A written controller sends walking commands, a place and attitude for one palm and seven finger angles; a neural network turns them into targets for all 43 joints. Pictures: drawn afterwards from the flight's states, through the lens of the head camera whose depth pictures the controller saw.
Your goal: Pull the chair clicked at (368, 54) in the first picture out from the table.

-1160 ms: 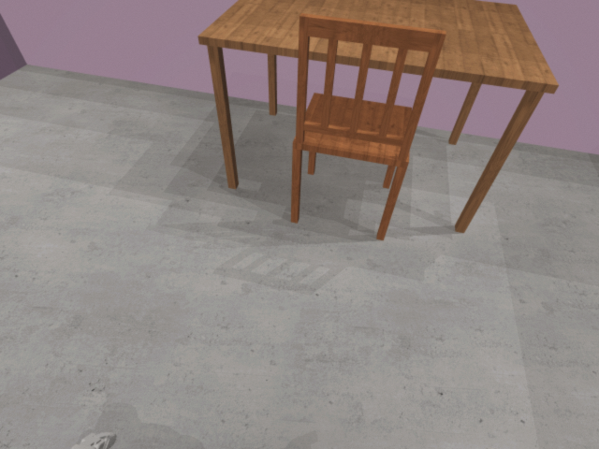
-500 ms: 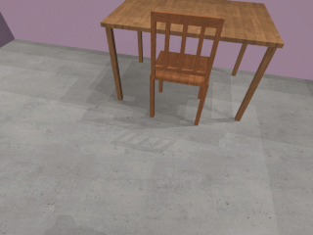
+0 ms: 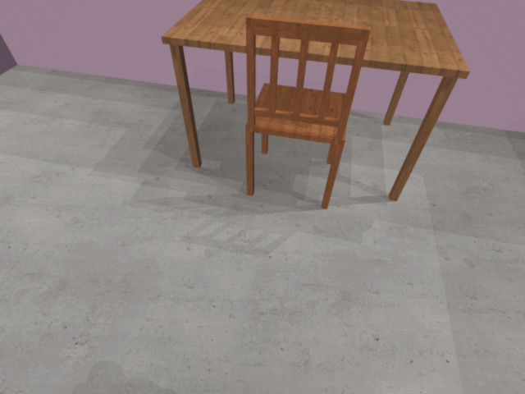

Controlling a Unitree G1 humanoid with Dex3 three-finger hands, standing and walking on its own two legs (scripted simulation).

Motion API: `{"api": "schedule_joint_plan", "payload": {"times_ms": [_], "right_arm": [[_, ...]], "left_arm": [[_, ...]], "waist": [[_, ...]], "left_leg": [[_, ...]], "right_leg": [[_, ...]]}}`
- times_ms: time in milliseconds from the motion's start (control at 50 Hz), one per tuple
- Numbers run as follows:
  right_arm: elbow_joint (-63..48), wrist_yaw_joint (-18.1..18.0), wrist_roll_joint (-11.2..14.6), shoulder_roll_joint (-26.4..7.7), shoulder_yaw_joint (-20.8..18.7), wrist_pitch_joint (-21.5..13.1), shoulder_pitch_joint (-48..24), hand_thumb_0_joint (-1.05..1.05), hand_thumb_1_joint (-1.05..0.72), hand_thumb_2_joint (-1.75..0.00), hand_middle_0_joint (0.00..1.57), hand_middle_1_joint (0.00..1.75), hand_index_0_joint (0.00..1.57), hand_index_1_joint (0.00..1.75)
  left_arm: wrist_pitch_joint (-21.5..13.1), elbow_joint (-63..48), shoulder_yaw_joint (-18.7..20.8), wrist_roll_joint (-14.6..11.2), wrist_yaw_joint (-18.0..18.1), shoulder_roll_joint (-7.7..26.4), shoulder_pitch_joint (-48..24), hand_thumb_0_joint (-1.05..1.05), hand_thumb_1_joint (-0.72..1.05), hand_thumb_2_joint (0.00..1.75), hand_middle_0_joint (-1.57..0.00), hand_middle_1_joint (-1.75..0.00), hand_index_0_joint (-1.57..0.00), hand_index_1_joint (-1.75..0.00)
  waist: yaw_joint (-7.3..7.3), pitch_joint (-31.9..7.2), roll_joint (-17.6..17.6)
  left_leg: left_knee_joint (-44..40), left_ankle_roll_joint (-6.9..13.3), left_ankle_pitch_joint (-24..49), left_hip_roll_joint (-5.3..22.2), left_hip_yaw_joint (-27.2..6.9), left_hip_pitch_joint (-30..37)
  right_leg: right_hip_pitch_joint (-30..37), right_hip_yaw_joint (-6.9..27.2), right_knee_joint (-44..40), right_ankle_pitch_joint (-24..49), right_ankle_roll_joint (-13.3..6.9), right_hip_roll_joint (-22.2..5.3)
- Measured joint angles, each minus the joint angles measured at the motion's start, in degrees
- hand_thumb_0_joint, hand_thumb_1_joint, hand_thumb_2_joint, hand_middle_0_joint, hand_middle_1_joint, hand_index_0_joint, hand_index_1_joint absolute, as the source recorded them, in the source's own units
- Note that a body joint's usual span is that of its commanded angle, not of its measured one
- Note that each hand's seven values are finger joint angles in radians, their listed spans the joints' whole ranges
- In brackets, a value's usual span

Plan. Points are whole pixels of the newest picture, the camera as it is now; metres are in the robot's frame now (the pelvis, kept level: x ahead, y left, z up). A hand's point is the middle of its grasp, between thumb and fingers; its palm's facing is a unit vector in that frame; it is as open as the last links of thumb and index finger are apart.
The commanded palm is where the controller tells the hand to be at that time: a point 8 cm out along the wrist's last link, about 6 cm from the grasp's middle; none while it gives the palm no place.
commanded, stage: look at it before walking up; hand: left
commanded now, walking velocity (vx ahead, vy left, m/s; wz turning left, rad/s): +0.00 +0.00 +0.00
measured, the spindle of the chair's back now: (300, 80) +1.18 -0.08 -0.10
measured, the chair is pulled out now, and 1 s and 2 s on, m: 0.00 0.00 0.00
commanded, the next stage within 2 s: walk to a spot facing it in 0.38 s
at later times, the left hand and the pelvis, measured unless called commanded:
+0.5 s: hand out of the picture +0.07 +0.25 -0.16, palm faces -0.03 -0.94 -0.33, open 7.4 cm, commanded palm none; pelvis +0.01 +0.00 +0.00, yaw +0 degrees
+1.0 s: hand out of the picture +0.08 +0.13 -0.17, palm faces -0.11 -0.98 -0.17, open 7.4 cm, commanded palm none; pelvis +0.10 -0.04 +0.00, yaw -11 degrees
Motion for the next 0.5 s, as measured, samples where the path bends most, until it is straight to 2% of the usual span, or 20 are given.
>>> {"api": "schedule_joint_plan", "payload": {"times_ms": [500], "right_arm": [[0.1, -0.1, 0.1, -0.1, 0.1, -0.1, -0.7, 0.01, -0.90, -0.89, 0.20, 0.30, 0.21, 0.30]], "left_arm": [[0.0, 0.6, 0.1, 0.0, 0.0, 0.5, 0.7, 0.01, 0.91, 0.90, -0.21, -0.30, -0.21, -0.30]], "waist": [[0.40, 0.2, -0.2]], "left_leg": [[-1.3, 0.1, 0.1, 0.0, 0.1, 1.2]], "right_leg": [[1.3, 0.1, -1.6, 0.3, 0.2, -0.1]]}}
